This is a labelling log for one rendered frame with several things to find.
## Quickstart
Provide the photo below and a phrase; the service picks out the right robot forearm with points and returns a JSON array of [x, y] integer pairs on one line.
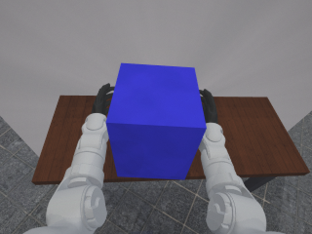
[[217, 165]]

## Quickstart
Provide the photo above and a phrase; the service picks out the table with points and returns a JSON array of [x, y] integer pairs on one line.
[[256, 141]]

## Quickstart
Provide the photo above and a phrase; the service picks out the carton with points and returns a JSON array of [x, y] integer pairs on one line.
[[155, 121]]

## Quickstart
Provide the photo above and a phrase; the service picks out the robot right hand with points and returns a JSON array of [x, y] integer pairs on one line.
[[209, 107]]

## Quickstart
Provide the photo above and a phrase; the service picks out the robot left hand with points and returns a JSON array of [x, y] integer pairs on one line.
[[101, 101]]

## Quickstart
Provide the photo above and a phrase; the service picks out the left robot forearm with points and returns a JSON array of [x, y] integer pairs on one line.
[[89, 156]]

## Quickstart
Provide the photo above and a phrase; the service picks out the robot right upper arm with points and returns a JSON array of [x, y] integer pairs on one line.
[[230, 213]]

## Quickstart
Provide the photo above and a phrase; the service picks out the robot left upper arm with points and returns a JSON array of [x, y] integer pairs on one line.
[[77, 210]]

